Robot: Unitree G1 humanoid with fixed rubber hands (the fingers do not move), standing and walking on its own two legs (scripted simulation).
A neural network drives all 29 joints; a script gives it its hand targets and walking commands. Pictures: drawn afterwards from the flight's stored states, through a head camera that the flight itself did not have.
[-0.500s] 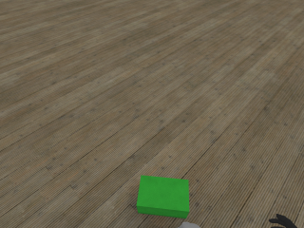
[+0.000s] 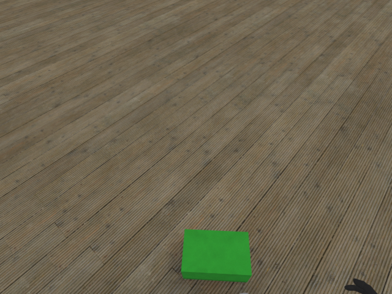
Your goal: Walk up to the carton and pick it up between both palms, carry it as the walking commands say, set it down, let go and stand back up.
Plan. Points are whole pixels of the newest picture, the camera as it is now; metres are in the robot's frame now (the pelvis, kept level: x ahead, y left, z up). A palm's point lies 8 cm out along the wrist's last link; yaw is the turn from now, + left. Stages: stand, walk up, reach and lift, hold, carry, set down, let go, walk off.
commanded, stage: walk up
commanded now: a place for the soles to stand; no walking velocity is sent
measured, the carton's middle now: (215, 255) +0.38 -0.06 -0.66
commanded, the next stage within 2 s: none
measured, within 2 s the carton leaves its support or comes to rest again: neither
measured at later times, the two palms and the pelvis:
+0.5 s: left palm out of the picture +0.07 +0.34 -0.07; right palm out of the picture +0.08 -0.34 -0.09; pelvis -0.01 +0.00 +0.00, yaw -1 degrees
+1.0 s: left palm out of the picture +0.07 +0.31 -0.08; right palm out of the picture +0.06 -0.36 -0.08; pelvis -0.02 -0.02 +0.00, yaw -3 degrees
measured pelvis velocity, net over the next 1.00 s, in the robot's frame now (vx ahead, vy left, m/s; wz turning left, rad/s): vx -0.02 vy -0.02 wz -0.06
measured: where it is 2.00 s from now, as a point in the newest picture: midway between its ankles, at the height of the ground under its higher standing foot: outside the picture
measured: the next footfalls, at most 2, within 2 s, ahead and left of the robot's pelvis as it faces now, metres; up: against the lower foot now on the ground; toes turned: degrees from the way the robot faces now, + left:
none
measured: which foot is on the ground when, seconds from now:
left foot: down 0.00-1.00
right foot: down 0.00-1.00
